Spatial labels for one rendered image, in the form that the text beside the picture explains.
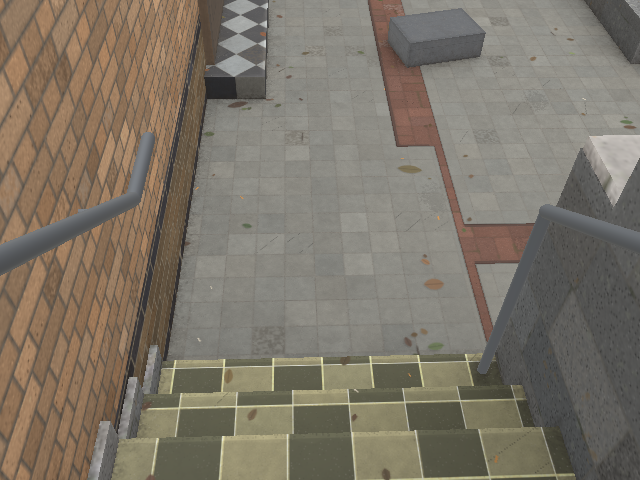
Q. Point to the stairs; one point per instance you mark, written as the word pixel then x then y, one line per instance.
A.
pixel 397 417

